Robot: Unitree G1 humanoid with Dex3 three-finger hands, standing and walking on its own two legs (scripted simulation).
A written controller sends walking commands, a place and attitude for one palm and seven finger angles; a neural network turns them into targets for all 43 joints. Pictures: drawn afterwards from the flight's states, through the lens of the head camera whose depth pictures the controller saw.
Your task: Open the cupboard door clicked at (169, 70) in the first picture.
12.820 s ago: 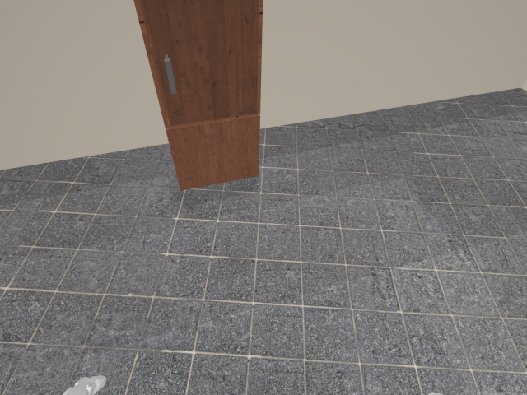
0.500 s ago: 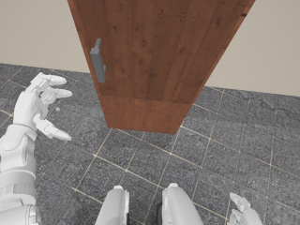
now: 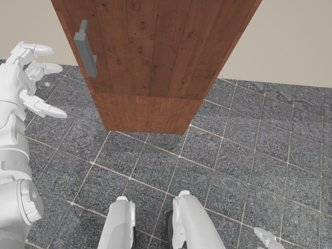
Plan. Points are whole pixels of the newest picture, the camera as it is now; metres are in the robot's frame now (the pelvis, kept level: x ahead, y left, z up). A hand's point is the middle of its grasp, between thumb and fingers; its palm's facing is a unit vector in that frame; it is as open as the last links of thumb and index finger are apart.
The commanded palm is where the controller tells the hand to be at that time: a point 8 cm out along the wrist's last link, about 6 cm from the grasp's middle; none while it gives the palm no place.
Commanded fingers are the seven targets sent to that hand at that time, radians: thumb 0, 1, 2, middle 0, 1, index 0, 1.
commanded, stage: move the hooked fingers beside the handle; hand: left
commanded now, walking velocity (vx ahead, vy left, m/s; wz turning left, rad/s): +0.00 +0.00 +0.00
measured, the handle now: (88, 50) +0.56 +0.17 +0.04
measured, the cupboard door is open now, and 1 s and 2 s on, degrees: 0 0 0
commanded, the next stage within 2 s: slide the fingers in behind the handle in 1.14 s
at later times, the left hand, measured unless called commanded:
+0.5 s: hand (60, 66) +0.53 +0.24 +0.02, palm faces -0.06 -1.00 -0.02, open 14.0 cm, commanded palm +0.51 +0.27 +0.03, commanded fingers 0.00 -0.50 0.30 -0.30 -1.20 -0.30 -1.20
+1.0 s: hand (60, 69) +0.52 +0.24 +0.02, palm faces -0.05 -1.00 -0.01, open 14.0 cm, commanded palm +0.51 +0.27 +0.03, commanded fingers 0.00 -0.50 0.30 -0.30 -1.20 -0.30 -1.20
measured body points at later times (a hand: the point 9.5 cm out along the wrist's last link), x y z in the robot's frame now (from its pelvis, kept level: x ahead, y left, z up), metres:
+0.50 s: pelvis -0.01 +0.01 -0.02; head +0.19 +0.05 +0.38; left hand +0.53 +0.29 +0.02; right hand +0.01 -0.26 -0.12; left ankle +0.03 +0.10 -0.59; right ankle +0.06 -0.11 -0.59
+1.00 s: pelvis +0.00 +0.01 -0.01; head +0.19 +0.06 +0.39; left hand +0.52 +0.29 +0.02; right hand +0.05 -0.27 -0.10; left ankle +0.03 +0.10 -0.59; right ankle +0.06 -0.11 -0.59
